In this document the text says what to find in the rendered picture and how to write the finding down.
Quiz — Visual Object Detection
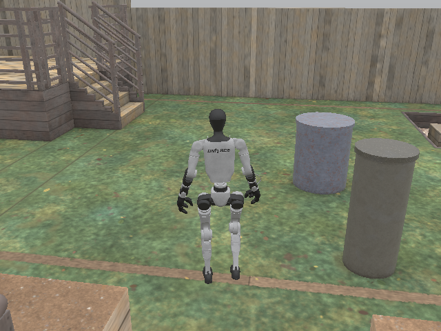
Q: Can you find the right robot forearm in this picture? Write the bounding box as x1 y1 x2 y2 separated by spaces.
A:
245 165 258 192

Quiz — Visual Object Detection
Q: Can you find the robot right hand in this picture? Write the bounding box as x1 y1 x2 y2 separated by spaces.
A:
245 189 260 204

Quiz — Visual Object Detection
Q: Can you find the robot right upper arm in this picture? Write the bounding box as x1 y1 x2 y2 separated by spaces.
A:
233 138 253 176

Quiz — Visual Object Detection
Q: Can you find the robot left hand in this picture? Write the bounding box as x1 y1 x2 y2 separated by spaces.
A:
177 196 193 214

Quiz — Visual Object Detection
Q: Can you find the left robot forearm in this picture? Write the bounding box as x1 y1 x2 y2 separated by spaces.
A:
178 168 193 198

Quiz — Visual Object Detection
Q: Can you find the robot right foot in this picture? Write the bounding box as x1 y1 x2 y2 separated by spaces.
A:
230 265 240 280

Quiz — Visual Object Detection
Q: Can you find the robot left upper arm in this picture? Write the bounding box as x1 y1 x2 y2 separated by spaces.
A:
186 139 204 179

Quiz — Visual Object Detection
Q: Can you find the humanoid robot torso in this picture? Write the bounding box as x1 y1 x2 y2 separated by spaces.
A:
203 136 235 207

